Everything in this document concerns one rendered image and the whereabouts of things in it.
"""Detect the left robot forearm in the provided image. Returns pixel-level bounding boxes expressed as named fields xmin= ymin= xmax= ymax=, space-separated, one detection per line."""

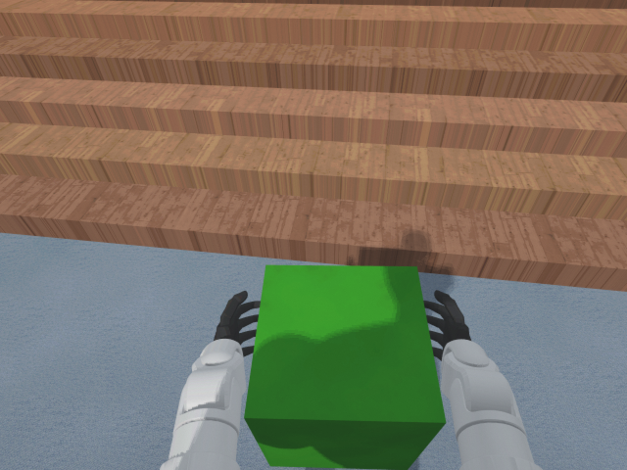
xmin=160 ymin=339 xmax=246 ymax=470

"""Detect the robot left hand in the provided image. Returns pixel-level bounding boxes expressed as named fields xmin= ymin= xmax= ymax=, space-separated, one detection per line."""
xmin=214 ymin=291 xmax=261 ymax=356

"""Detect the right robot forearm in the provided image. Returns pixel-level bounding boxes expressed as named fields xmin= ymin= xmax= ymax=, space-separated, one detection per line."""
xmin=441 ymin=339 xmax=543 ymax=470

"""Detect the robot right hand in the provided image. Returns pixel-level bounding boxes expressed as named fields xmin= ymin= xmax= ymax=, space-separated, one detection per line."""
xmin=424 ymin=290 xmax=471 ymax=361

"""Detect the carton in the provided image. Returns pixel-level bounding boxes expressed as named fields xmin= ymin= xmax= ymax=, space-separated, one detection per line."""
xmin=244 ymin=265 xmax=446 ymax=470

